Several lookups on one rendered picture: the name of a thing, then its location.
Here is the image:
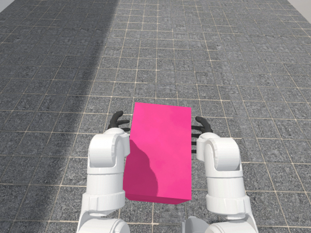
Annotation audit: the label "right robot forearm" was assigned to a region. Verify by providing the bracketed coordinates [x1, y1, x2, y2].
[196, 133, 259, 233]

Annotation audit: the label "robot left hand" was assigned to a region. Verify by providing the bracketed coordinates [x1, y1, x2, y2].
[107, 111, 130, 132]

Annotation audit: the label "robot right hand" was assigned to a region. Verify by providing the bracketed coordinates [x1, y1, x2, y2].
[191, 116, 213, 153]

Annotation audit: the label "right robot thigh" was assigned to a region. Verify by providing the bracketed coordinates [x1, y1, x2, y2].
[181, 218, 209, 233]

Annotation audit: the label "robot left upper arm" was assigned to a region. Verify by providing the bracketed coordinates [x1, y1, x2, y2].
[78, 217, 130, 233]

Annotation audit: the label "left robot forearm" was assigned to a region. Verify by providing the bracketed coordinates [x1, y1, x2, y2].
[76, 128, 130, 233]

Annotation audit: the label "robot right upper arm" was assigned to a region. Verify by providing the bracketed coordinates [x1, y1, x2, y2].
[205, 220, 256, 233]

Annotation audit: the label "carton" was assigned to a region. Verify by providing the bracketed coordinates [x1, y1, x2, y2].
[123, 102, 191, 205]

